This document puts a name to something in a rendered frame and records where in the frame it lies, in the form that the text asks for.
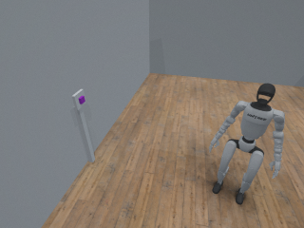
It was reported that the right robot foot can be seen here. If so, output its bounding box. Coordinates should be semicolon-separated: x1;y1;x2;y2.
212;181;223;194

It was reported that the robot left forearm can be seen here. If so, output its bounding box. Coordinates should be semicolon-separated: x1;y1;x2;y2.
274;132;284;162

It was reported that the left robot upper arm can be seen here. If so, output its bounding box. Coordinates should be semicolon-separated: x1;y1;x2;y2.
273;109;285;140

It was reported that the button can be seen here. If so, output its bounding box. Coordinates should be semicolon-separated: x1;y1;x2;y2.
79;96;86;105

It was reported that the robot right forearm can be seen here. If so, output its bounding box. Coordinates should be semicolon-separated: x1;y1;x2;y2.
215;115;230;139

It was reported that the right robot upper arm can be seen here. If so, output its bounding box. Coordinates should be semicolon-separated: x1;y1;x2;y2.
226;101;248;124

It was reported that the panel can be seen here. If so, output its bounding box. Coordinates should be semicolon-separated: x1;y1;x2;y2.
71;89;95;162

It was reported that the right robot hand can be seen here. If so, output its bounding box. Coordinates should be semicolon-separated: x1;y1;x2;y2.
209;137;219;152

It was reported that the left robot hand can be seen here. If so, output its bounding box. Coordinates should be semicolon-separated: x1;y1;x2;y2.
269;161;281;179

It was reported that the robot left shin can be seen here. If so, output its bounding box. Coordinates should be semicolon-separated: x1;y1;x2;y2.
239;181;252;194

